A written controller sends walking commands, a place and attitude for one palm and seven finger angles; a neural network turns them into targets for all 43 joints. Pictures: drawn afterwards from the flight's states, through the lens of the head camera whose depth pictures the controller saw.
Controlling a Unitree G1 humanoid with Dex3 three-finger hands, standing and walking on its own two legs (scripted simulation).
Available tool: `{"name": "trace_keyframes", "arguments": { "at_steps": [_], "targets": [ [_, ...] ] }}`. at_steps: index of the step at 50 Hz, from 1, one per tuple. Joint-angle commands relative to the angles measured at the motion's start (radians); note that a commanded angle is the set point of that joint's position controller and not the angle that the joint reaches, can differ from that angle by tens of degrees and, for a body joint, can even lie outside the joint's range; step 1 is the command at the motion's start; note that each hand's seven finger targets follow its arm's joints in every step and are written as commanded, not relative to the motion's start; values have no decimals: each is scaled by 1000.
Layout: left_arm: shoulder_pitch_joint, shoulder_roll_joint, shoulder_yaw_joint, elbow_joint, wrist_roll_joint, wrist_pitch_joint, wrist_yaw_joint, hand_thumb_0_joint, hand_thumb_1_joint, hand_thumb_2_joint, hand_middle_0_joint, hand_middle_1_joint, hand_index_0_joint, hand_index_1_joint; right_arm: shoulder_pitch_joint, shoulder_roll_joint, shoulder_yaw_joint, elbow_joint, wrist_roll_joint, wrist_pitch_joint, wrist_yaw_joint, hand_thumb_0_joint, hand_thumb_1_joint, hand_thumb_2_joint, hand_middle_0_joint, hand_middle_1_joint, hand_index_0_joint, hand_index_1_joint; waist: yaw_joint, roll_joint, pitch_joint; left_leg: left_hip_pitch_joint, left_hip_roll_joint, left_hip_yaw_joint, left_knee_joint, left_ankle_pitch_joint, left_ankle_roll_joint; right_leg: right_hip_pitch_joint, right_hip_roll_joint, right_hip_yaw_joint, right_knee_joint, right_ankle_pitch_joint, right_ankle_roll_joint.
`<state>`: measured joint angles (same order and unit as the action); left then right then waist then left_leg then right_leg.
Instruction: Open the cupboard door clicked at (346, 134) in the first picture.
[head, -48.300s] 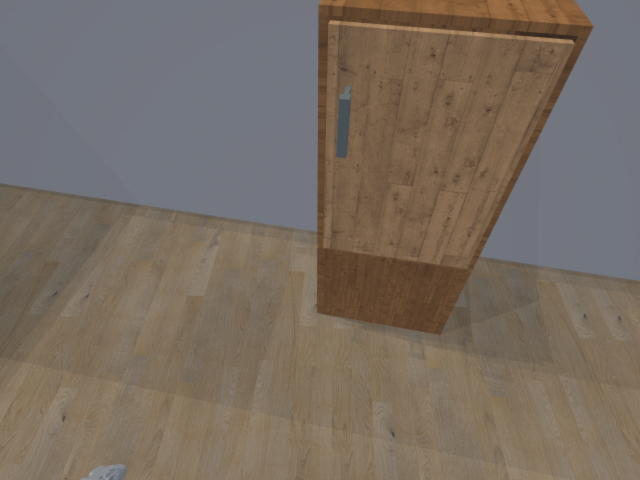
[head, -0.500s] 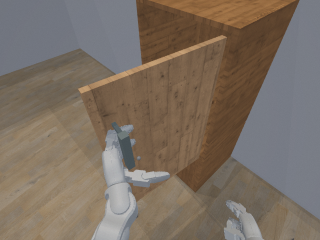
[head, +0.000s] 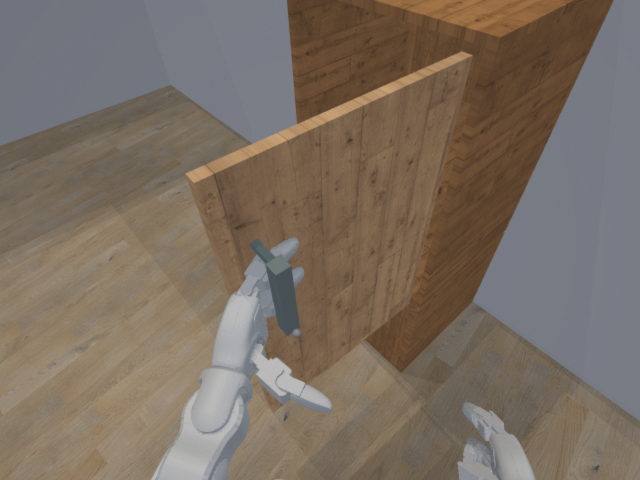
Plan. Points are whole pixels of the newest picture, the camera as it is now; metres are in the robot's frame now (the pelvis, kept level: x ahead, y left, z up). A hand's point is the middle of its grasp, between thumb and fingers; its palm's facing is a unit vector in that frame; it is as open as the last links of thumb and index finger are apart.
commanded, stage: slide the hand sideways off the handle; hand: left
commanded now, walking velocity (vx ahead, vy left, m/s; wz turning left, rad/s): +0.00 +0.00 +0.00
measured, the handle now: (274, 288) +0.32 +0.08 +0.09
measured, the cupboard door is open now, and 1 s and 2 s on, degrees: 87 87 87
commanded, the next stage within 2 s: draw the hand back to the body in 0.98 s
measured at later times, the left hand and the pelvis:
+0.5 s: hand (274, 361) +0.23 +0.07 +0.09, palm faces -0.05 -1.00 -0.01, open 16.2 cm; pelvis +0.01 -0.02 +0.00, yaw -2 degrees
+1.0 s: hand (222, 402) +0.18 +0.12 +0.09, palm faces -0.02 -1.00 -0.03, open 16.3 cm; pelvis +0.02 -0.02 -0.01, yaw +0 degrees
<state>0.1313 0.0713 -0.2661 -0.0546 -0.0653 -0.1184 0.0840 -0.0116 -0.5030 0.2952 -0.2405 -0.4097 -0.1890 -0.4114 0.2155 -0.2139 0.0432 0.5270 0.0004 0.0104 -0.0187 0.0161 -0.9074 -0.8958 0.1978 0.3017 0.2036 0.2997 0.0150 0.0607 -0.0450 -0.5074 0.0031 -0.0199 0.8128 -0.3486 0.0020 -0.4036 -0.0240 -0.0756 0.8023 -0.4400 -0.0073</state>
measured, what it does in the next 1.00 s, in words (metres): stands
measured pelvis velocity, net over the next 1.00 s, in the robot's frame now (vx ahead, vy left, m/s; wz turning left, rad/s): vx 0.02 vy -0.02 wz -0.01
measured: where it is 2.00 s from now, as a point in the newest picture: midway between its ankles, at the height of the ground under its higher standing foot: outside the picture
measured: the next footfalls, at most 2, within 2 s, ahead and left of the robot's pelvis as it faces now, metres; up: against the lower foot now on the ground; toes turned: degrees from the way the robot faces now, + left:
none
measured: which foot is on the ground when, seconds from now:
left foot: down 0.00-1.00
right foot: down 0.00-1.00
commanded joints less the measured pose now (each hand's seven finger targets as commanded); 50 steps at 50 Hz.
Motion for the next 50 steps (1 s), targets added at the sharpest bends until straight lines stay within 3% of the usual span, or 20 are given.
{"name": "trace_keyframes", "arguments": {
  "at_steps": [1,4,5,10,12,15,16,21,24,31,33,37,39,42,45,47,50],
  "targets": [
    [-221,-73,22,-236,-28,-58,9,0,-500,300,-150,-300,-150,-300,-135,-80,-29,-182,9,-92,-13,0,-900,-900,200,300,200,300,-12,-114,-169,177,-3,-32,-162,7,15,-67,34,8,-162,85,-20],
    [-129,-68,29,-263,-5,-63,41,0,-500,300,-150,-300,-150,-300,-129,-78,-30,-192,3,-99,3,0,-900,-900,200,300,200,300,-1,-125,-157,172,0,-16,-161,38,17,-52,34,11,-166,110,-19],
    [-114,-26,69,-266,-2,-66,46,0,-500,300,-150,-300,-150,-300,-126,-81,-30,-190,1,-99,5,0,-900,-900,200,300,200,300,9,-125,-155,163,-3,-11,-160,44,18,-37,33,20,-172,112,-21],
    [12,27,135,-306,4,-84,44,0,-500,300,-150,-300,-150,-300,-129,-79,-28,-205,-6,-93,11,0,-900,-900,200,300,200,300,24,-99,-112,140,-4,12,-155,42,19,-32,32,37,-188,100,-21],
    [12,32,139,-339,0,-93,37,0,-500,300,-150,-300,-150,-300,-124,-76,-27,-211,-8,-95,10,0,-900,-900,200,300,200,300,11,-95,-105,138,-6,19,-145,48,20,-38,28,47,-190,114,-17],
    [120,47,166,-364,-13,-105,15,0,-500,300,-150,-300,-150,-300,-112,-79,-34,-217,-5,-99,10,0,-900,-900,200,300,200,300,16,-87,-123,138,-7,25,-131,82,21,-20,32,50,-180,166,-16],
    [148,27,145,-380,-22,-107,4,0,-500,300,-150,-300,-150,-300,-109,-78,-31,-225,-5,-102,11,0,-900,-900,200,300,200,300,10,-88,-110,128,-8,27,-129,75,21,-28,30,46,-179,168,-12],
    [165,44,140,-425,-31,-135,-35,0,-500,300,-150,-300,-150,-300,-81,-89,-40,-228,-2,-126,2,0,-900,-900,200,300,200,300,-15,-94,-97,116,-10,17,-98,77,25,-66,30,53,-165,183,-5],
    [224,81,181,-452,-44,-147,-62,0,-500,300,-150,-300,-150,-300,-63,-94,-47,-230,-2,-141,-7,0,-900,-900,200,300,200,300,-8,-112,-150,112,-15,19,-74,108,28,-48,28,59,-145,243,1],
    [352,111,233,-485,-87,-159,-127,0,-500,300,-150,-300,-150,-300,-45,-94,-51,-242,8,-159,-15,0,-900,-900,200,300,200,300,1,-104,-144,70,-21,21,-43,148,26,-25,17,75,-121,360,14],
    [416,135,286,-478,-102,-163,-142,0,-500,300,-150,-300,-150,-300,-40,-94,-57,-237,10,-159,-19,0,-900,-900,200,300,200,300,11,-129,-162,65,-21,21,-32,170,24,-7,16,78,-106,426,20],
    [497,127,283,-522,-126,-178,-180,0,-500,300,-150,-300,-150,-300,-34,-91,-63,-251,16,-162,-17,0,-900,-900,200,300,200,300,11,-102,-163,58,-23,21,-22,198,23,-9,18,62,-75,497,24],
    [508,138,286,-545,-130,-191,-197,0,-500,300,-150,-300,-150,-300,-30,-95,-64,-256,16,-162,-19,0,-900,-900,200,300,200,300,6,-94,-158,48,-25,18,-13,195,25,-25,19,62,-67,486,23],
    [535,164,324,-543,-147,-208,-221,0,-500,300,-150,-300,-150,-300,-26,-94,-72,-254,17,-163,-25,0,-900,-900,200,300,200,300,5,-131,-155,20,-25,12,7,176,24,-30,14,77,-66,481,31],
    [520,151,299,-563,-161,-225,-253,0,-500,300,-150,-300,-150,-300,-31,-97,-73,-260,21,-169,-31,0,-900,-900,200,300,200,300,-5,-100,-139,18,-24,10,19,158,26,-68,18,78,-68,413,24],
    [540,179,339,-536,-176,-228,-268,0,-500,300,-150,-300,-150,-300,-31,-98,-75,-254,23,-170,-37,0,-900,-900,200,300,200,300,1,-116,-138,-2,-22,4,23,135,23,-78,20,77,-70,362,22],
    [470,160,296,-558,-180,-231,-278,0,-500,300,-150,-300,-150,-300,-34,-105,-70,-261,27,-183,-43,0,-900,-900,200,300,200,300,-11,-84,-127,-1,-21,0,28,111,26,-111,25,77,-76,276,12]
  ]
}}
